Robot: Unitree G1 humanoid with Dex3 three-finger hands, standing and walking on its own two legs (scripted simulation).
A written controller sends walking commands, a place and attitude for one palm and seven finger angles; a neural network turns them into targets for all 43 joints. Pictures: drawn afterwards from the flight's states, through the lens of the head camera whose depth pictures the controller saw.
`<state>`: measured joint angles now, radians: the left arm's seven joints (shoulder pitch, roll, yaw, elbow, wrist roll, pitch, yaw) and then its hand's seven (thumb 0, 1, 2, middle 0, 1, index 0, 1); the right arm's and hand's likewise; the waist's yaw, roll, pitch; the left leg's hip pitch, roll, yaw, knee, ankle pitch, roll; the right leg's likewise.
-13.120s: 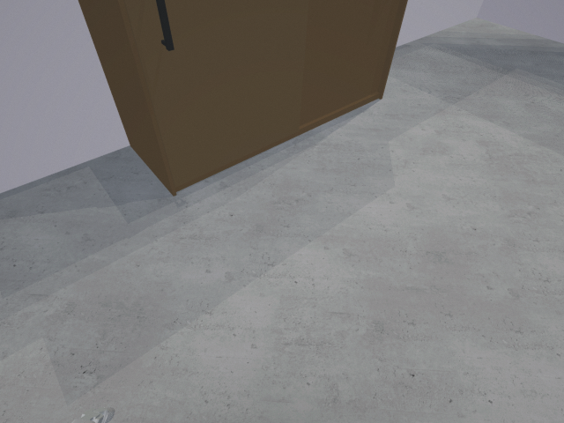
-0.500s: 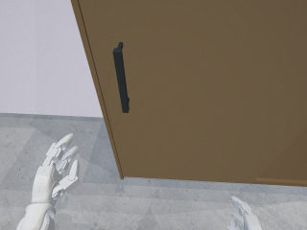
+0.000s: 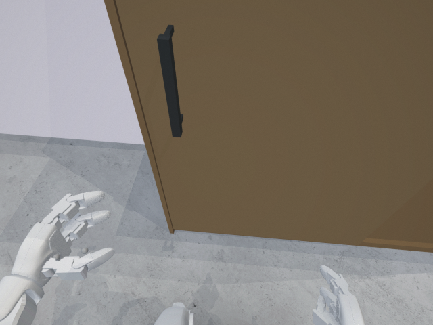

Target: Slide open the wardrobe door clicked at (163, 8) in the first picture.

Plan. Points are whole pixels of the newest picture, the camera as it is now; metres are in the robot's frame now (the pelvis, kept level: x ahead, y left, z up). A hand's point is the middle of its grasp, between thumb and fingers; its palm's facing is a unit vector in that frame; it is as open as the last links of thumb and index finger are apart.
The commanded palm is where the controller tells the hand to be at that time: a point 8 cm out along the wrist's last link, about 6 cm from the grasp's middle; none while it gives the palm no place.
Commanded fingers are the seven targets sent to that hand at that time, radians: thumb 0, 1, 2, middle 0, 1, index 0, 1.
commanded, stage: raise the hand with hooked fingers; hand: left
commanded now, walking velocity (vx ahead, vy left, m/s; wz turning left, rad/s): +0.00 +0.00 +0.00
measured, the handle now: (174, 87) +0.56 +0.12 +0.14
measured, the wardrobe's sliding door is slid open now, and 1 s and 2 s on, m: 0.00 0.00 0.00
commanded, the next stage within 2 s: move the hooked fingers beside the handle in 1.34 s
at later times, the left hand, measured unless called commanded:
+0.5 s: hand (24, 212) +0.25 +0.30 +0.13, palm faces +0.01 -1.00 -0.07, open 13.5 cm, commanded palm +0.22 +0.34 +0.13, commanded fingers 0.00 -0.50 0.30 -0.30 -1.20 -0.30 -1.20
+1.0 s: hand (18, 194) +0.27 +0.30 +0.16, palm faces -0.02 -1.00 -0.05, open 14.0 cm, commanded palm +0.23 +0.35 +0.16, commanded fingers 0.00 -0.50 0.30 -0.30 -1.20 -0.30 -1.20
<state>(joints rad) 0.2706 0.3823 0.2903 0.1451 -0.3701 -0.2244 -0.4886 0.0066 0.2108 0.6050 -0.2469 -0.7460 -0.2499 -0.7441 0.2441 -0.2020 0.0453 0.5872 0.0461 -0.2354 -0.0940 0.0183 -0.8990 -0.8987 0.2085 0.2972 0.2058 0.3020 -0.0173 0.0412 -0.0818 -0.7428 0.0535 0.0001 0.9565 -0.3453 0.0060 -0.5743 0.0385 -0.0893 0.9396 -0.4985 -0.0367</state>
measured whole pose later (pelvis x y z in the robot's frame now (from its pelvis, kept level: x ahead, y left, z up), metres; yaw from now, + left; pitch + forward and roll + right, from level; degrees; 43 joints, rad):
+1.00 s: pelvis +0.00 +0.02 +0.04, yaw +1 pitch +0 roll -2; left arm -0.01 0.47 0.41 0.27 -0.37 -0.04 -0.53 -0.01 -0.50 0.30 -0.29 -1.20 -0.30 -1.20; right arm 0.28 -0.28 0.07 0.59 0.07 -0.24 -0.11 0.02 -0.90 -0.90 0.21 0.30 0.21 0.30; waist 0.01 0.04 -0.02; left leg -0.44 0.01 0.02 0.64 -0.21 0.04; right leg -0.26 0.01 -0.08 0.60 -0.34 -0.01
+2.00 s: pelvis +0.02 +0.01 +0.04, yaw +1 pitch +3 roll -1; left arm -0.25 0.37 0.29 0.42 -0.29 -0.09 -0.38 -0.01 -0.50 0.30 -0.30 -1.20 -0.30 -1.20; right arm 0.27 -0.26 0.06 0.62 0.06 -0.18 -0.10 0.02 -0.90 -0.90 0.21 0.30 0.20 0.30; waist -0.01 0.03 -0.04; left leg -0.46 0.01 0.03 0.65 -0.23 0.03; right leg -0.30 0.01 -0.06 0.63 -0.37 -0.01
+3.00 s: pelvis +0.02 +0.01 +0.02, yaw -1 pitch +11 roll -2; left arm -0.82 0.44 0.31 1.07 -0.16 -0.27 -0.26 -0.01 -0.50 0.30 -0.30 -1.20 -0.30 -1.20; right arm 0.37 -0.27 0.02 0.68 0.04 -0.02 -0.05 0.01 -0.90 -0.90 0.21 0.30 0.20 0.30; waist -0.12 0.02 -0.06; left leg -0.67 0.04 0.03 0.78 -0.29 0.02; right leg -0.52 0.03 -0.05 0.76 -0.42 -0.02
